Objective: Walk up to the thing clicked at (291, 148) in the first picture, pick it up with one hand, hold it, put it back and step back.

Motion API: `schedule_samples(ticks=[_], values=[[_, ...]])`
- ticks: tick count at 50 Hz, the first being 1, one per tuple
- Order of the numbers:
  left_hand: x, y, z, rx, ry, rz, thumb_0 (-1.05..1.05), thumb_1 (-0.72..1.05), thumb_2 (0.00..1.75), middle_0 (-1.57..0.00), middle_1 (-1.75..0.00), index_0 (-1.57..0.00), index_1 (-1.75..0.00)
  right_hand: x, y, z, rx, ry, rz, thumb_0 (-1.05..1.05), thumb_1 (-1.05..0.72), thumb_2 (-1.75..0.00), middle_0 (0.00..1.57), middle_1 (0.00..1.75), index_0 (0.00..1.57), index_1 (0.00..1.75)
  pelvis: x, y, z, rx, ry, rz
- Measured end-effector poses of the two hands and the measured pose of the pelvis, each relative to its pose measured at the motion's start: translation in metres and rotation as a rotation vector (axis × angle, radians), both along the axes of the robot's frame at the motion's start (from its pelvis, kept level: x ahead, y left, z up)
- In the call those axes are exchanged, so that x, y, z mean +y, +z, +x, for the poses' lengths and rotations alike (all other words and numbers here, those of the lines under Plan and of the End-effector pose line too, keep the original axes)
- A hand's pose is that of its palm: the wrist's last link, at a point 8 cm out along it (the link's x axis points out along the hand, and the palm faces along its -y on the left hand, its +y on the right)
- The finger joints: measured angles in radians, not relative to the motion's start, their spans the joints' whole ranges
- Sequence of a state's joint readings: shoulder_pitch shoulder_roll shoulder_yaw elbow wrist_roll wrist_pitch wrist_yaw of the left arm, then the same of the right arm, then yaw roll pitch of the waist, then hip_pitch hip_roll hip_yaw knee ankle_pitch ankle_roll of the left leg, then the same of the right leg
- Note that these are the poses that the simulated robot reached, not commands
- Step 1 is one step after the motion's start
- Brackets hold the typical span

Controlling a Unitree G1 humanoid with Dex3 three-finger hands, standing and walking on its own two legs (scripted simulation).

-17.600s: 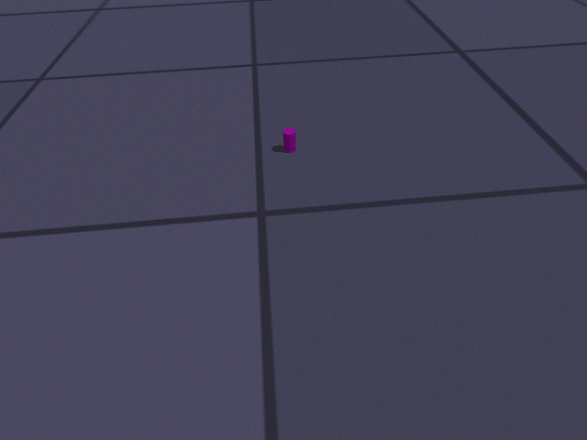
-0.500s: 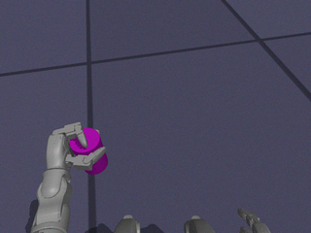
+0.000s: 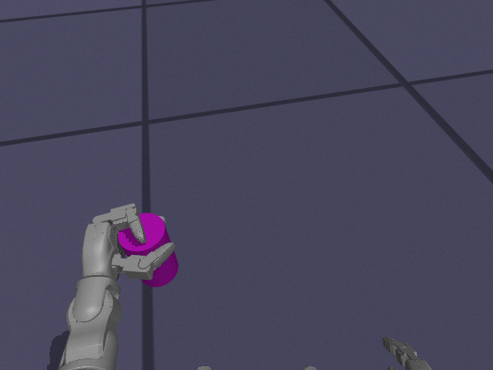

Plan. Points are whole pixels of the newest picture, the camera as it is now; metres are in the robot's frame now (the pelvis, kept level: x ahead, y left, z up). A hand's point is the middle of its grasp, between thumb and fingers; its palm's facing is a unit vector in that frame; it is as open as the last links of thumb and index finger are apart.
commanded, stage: lift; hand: left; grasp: from the side
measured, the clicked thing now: (151, 251) +0.34 +0.17 +0.00
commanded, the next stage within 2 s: hold in 0.06 s
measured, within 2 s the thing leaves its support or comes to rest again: neither
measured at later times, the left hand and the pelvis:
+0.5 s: hand (143, 235) +0.33 +0.17 +0.07, palm faces +0.07 -1.00 -0.01, open 5.7 cm; pelvis +0.00 +0.00 +0.01, yaw +0 degrees
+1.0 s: hand (137, 231) +0.33 +0.17 +0.08, palm faces +0.07 -1.00 -0.01, open 5.8 cm; pelvis +0.00 +0.00 +0.02, yaw +0 degrees
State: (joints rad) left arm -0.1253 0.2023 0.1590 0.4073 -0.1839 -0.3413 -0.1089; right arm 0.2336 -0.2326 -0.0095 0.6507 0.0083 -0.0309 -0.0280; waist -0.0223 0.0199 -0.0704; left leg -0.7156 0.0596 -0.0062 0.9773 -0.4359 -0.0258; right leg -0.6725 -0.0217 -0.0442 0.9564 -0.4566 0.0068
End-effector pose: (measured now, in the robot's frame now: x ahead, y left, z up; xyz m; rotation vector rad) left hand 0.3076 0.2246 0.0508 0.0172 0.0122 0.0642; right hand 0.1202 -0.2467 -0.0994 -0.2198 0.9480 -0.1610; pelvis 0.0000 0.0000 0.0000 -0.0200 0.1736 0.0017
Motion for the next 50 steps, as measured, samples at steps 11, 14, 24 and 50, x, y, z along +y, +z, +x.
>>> schedule_samples(ticks=[11,14,24,50], values=[[-0.004,0.012,0.002,-0.011,-0.004,-0.003,0.04,-0.19,0.97,-0.71,-0.9,-1.34,-1.42,0.0,0.006,0.002,0.0,-0.006,0.006,0.01,-0.92,-0.9,0.2,0.3,0.2,0.3,-0.002,0.008,0.004,-0.026,-0.002,0.004],[-0.004,0.014,0.002,-0.011,-0.002,-0.007,0.04,-0.18,0.96,-0.71,-0.91,-1.35,-1.41,0.0,0.008,0.002,-0.003,-0.007,0.008,0.01,-0.92,-0.9,0.2,0.3,0.2,0.3,-0.002,0.009,0.004,-0.032,-0.003,0.005],[-0.005,0.018,-0.001,-0.009,0.002,-0.006,0.04,-0.17,0.95,-0.7,-0.92,-1.35,-1.39,0.0,0.014,0.002,-0.006,-0.007,0.007,0.01,-0.93,-0.9,0.2,0.3,0.2,0.3,-0.001,0.014,0.004,-0.051,-0.004,0.007],[0.0,0.035,-0.004,-0.027,0.003,-0.003,0.03,-0.17,0.94,-0.69,-0.93,-1.32,-1.38,0.006,0.026,0.008,-0.037,0.001,0.011,0.01,-0.92,-0.9,0.2,0.3,0.2,0.3,0.002,0.024,0.004,-0.091,-0.002,0.007]])
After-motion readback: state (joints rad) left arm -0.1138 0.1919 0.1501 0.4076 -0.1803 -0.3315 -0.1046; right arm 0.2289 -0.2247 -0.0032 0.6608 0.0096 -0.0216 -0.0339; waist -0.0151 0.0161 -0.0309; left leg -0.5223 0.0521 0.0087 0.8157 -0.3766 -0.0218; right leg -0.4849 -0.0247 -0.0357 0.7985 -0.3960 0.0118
